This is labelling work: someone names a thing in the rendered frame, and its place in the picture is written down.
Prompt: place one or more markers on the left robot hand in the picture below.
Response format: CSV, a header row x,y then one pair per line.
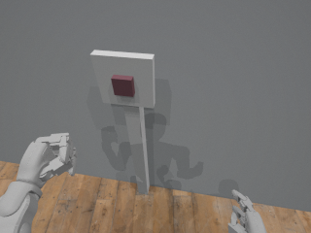
x,y
33,167

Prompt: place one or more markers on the right robot hand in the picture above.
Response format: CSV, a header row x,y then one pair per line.
x,y
250,220

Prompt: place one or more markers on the robot left forearm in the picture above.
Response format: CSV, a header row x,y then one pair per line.
x,y
18,206

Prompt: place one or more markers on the button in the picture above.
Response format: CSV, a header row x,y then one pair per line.
x,y
123,85

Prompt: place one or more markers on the panel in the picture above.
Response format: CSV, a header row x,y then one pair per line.
x,y
140,66

